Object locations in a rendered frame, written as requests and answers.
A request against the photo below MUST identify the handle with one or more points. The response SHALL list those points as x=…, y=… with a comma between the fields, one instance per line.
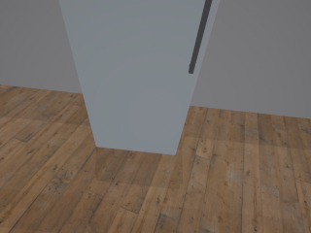
x=202, y=25

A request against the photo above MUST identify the fridge door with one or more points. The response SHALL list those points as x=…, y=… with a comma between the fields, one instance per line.
x=132, y=59

